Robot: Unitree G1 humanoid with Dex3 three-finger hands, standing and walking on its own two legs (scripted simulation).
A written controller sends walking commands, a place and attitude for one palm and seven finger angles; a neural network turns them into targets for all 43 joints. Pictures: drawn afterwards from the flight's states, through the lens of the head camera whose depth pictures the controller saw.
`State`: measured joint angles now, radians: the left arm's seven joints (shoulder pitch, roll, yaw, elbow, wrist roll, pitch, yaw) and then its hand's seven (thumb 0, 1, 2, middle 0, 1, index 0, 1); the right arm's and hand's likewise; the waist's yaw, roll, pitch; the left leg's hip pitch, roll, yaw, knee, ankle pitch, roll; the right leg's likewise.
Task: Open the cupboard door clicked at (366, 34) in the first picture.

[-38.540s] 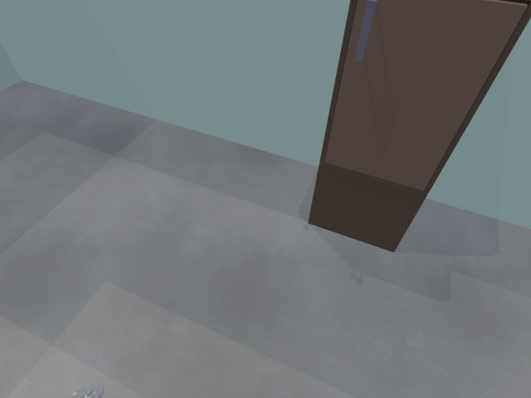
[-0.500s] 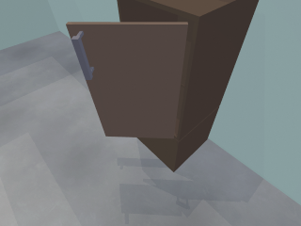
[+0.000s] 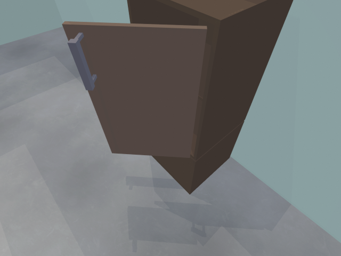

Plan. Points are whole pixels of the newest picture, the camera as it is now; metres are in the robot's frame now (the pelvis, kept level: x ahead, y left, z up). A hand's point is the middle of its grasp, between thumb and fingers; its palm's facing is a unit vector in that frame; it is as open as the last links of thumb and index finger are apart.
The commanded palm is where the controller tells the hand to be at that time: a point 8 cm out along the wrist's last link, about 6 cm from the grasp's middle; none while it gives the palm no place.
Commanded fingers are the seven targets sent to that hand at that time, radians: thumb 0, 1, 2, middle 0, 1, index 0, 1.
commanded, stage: come to a stop and stand still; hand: left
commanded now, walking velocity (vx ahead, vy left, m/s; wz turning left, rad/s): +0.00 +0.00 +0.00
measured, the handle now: (85, 62) +0.56 +0.27 +0.16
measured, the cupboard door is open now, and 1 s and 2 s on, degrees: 44 44 44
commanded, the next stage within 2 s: look again from close up in 0.58 s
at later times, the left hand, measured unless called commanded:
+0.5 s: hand out of the picture +0.04 +0.19 -0.17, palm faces +0.01 -0.97 -0.23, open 7.4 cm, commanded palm none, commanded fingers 0.00 0.90 0.90 -0.20 -0.30 -0.20 -0.30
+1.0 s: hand out of the picture +0.03 +0.20 -0.17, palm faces +0.01 -0.97 -0.23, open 7.4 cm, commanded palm none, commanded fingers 0.00 0.90 0.90 -0.20 -0.30 -0.20 -0.30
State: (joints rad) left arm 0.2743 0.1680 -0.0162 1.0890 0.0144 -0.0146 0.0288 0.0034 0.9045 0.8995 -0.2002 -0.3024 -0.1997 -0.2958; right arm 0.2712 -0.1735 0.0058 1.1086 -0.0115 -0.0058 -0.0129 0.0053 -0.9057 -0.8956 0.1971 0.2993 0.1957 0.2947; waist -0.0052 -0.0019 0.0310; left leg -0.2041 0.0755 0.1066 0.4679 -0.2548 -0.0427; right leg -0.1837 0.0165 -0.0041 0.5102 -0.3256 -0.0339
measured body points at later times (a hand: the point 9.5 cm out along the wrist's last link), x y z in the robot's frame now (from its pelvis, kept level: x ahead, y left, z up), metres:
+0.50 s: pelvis +0.02 +0.00 +0.00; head +0.04 +0.00 +0.45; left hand +0.04 +0.24 -0.15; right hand +0.06 -0.23 -0.16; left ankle -0.01 +0.15 -0.74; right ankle -0.03 -0.10 -0.74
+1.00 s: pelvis +0.02 +0.01 +0.00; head +0.03 +0.01 +0.45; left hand +0.03 +0.25 -0.15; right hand +0.04 -0.23 -0.15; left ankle -0.01 +0.15 -0.74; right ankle -0.03 -0.10 -0.74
